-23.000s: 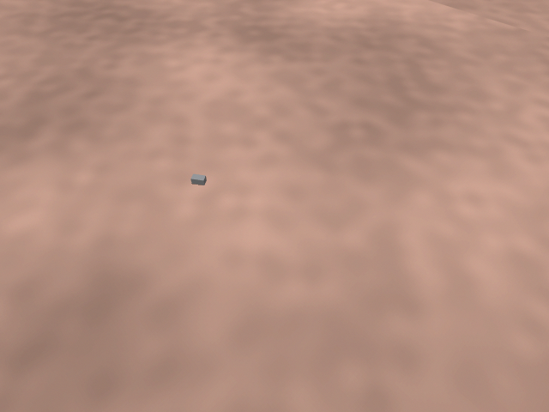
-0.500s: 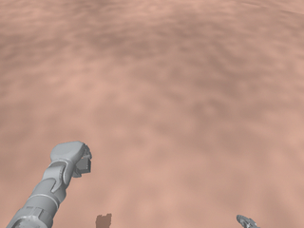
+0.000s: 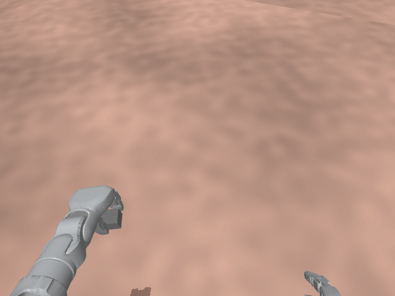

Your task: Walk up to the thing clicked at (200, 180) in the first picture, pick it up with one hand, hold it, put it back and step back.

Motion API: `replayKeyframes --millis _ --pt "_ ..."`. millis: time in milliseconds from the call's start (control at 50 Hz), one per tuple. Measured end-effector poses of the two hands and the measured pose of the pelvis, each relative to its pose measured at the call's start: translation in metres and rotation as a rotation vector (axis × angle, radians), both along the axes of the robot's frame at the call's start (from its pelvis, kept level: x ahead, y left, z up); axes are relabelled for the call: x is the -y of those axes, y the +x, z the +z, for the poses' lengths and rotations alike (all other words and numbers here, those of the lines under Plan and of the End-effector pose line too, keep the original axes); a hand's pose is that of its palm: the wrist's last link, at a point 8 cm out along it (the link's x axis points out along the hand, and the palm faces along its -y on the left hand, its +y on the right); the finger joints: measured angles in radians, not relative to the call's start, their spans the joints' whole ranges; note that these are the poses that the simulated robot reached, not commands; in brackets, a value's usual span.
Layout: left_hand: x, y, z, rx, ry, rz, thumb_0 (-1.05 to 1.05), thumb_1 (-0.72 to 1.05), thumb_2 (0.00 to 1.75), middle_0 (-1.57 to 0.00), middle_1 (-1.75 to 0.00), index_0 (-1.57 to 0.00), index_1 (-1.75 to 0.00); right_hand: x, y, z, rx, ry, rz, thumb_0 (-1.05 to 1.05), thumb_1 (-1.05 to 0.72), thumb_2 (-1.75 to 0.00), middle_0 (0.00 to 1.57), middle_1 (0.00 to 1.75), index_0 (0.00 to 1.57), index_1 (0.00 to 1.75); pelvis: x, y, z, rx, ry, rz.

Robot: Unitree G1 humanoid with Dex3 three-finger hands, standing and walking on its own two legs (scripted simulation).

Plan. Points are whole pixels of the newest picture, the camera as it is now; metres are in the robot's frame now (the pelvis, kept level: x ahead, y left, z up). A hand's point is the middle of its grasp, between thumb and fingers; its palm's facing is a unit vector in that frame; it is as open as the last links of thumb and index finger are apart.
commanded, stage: hold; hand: left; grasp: from above
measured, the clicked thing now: (105, 219) +0.32 +0.23 -0.08
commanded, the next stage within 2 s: crouch in 1.16 s
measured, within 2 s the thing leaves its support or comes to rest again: neither
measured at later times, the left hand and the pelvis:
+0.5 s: hand (98, 220) +0.29 +0.22 -0.03, palm faces -0.43 -0.06 -0.90, open 6.6 cm; pelvis -0.01 +0.00 +0.01, yaw +0 degrees
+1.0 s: hand (99, 215) +0.30 +0.22 -0.02, palm faces -0.43 -0.06 -0.90, open 6.6 cm; pelvis +0.00 -0.01 +0.01, yaw +0 degrees
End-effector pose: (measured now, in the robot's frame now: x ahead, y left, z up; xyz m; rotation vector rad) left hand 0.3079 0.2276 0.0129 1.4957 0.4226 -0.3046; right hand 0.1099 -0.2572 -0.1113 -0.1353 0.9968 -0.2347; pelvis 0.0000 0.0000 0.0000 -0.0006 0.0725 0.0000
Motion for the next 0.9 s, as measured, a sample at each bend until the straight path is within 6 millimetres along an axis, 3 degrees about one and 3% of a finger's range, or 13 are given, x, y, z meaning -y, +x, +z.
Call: replayKeyframes --millis 320,900 --pt "0.006 -0.012 0.012 0.019 -0.008 -0.008 0.0 0.48 0.03 -1.08 -0.03 -1.1 -0.02 -0.001 0.007 0.007 0.039 0.004 0.016 0.01 -0.9 -0.9 0.2 0.3 0.2 0.3 0.003 -0.008 0.004 0.034 0.004 0.001" --pt "0.009 -0.007 0.022 0.027 -0.006 -0.005 0.0 0.48 0.05 -1.07 -0.05 -1.08 -0.04 -0.002 0.024 0.009 0.047 0.016 0.028 0.01 -0.91 -0.9 0.2 0.3 0.2 0.3 0.007 0.0 0.008 0.041 0.006 0.002"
